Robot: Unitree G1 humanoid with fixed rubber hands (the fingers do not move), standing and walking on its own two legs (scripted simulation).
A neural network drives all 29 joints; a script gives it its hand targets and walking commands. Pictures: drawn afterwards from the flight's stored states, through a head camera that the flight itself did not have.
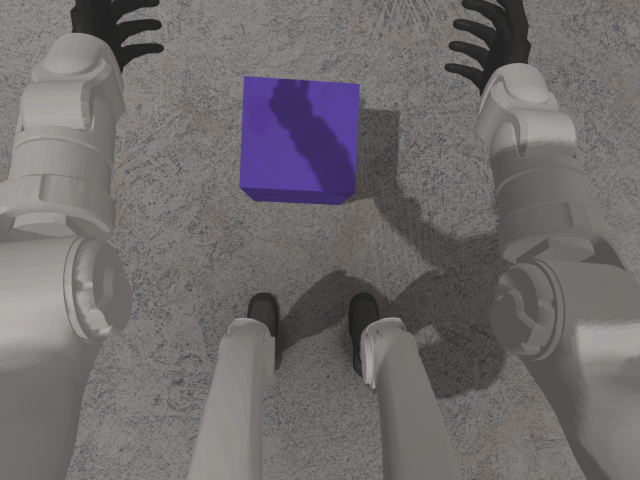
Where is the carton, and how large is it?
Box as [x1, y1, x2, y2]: [239, 76, 359, 204]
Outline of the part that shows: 244,76 239,186 253,200 339,204 354,193 359,84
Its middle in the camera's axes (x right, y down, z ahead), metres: -0.04 -0.19 +0.83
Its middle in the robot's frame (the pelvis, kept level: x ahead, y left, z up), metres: +0.56 +0.02 -0.53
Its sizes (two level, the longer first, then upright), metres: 0.210 0.200 0.250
